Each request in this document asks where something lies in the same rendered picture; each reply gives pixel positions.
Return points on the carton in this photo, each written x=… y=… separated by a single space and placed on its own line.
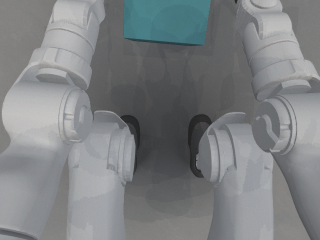
x=175 y=22

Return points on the robot right forearm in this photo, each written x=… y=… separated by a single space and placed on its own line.
x=272 y=50

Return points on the robot right upper arm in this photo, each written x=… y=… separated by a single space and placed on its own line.
x=288 y=127

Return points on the left robot foot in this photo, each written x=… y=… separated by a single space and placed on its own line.
x=134 y=128

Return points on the robot left upper arm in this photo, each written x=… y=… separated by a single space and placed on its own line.
x=43 y=120

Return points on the right robot foot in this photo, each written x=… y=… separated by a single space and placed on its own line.
x=197 y=127

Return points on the robot foot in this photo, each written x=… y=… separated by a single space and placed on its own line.
x=197 y=127
x=134 y=128

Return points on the robot left forearm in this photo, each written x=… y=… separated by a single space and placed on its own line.
x=69 y=43

